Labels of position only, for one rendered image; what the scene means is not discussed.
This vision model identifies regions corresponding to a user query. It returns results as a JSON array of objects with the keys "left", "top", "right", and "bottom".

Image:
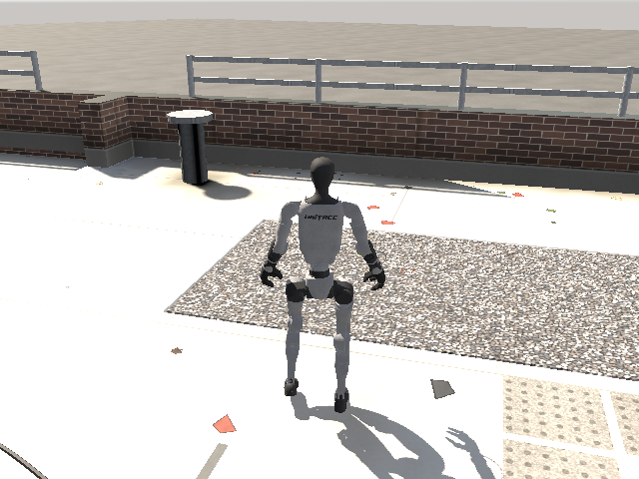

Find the right robot thigh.
[{"left": 333, "top": 278, "right": 353, "bottom": 351}]

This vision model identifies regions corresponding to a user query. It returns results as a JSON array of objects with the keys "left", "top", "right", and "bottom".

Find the right robot upper arm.
[{"left": 342, "top": 202, "right": 372, "bottom": 256}]

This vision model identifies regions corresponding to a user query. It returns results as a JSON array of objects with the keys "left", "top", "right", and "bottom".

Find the humanoid robot head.
[{"left": 305, "top": 157, "right": 338, "bottom": 205}]

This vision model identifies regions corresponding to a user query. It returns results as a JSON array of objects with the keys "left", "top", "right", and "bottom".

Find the robot left hand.
[{"left": 260, "top": 267, "right": 283, "bottom": 287}]

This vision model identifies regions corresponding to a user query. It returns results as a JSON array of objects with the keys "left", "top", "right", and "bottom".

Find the robot right forearm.
[{"left": 363, "top": 240, "right": 382, "bottom": 274}]

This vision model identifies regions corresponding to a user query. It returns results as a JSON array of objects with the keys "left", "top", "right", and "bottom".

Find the robot left forearm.
[{"left": 263, "top": 239, "right": 282, "bottom": 272}]

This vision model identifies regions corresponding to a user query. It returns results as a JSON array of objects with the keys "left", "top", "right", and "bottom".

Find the left robot upper arm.
[{"left": 273, "top": 200, "right": 301, "bottom": 254}]

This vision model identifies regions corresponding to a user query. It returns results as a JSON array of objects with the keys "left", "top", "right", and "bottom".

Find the robot right hand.
[{"left": 363, "top": 269, "right": 385, "bottom": 290}]

